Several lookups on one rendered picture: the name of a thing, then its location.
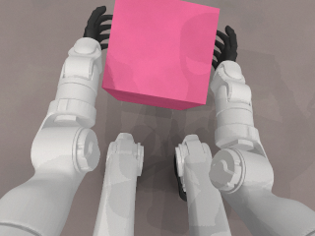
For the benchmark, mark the robot right upper arm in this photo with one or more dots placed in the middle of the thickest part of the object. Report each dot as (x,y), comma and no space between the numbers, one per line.
(245,180)

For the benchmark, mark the robot right forearm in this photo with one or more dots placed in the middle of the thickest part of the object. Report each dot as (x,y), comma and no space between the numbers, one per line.
(234,112)

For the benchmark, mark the carton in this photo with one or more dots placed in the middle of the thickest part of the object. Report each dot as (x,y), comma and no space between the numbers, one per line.
(160,52)

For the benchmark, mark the robot left forearm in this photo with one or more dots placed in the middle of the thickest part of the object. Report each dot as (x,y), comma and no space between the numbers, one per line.
(74,103)

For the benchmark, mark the left robot hand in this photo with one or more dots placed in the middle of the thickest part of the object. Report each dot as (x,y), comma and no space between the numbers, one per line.
(94,27)

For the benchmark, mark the right robot hand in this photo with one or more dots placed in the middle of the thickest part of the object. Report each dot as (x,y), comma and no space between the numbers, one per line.
(227,49)

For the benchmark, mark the robot left upper arm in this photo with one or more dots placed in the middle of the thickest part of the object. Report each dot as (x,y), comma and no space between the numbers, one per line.
(61,157)

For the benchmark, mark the robot left thigh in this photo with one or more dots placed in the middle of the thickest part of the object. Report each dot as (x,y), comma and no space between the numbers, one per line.
(116,210)

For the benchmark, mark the robot right shin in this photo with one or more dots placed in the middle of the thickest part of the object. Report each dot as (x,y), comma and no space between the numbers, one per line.
(205,147)

